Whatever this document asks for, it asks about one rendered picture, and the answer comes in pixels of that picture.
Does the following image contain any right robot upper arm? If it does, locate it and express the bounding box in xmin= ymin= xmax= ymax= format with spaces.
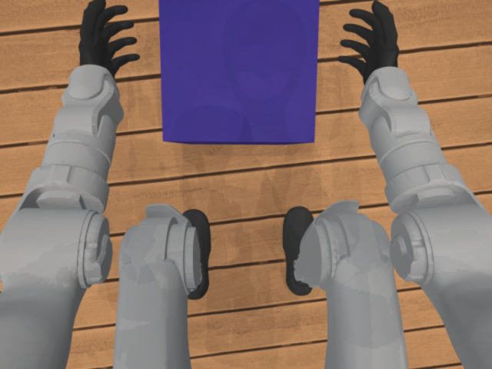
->
xmin=389 ymin=204 xmax=492 ymax=369

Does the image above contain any robot left hand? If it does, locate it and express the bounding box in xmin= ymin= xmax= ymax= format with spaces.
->
xmin=78 ymin=0 xmax=140 ymax=79

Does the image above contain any left robot shin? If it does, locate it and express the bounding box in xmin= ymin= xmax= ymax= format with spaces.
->
xmin=118 ymin=204 xmax=202 ymax=291

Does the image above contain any robot right forearm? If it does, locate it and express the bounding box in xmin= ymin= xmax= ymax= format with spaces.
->
xmin=358 ymin=67 xmax=492 ymax=219

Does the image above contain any robot right hand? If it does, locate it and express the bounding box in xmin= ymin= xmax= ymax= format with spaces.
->
xmin=337 ymin=0 xmax=399 ymax=85

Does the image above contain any robot right foot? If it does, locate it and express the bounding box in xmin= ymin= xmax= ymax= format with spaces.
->
xmin=283 ymin=207 xmax=314 ymax=296

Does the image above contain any left robot upper arm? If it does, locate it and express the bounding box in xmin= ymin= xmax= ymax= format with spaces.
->
xmin=0 ymin=208 xmax=113 ymax=369

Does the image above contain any carton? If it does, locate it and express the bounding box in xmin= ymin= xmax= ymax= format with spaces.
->
xmin=158 ymin=0 xmax=320 ymax=145

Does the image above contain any robot left forearm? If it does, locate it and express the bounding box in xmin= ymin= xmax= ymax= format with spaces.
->
xmin=0 ymin=65 xmax=124 ymax=283

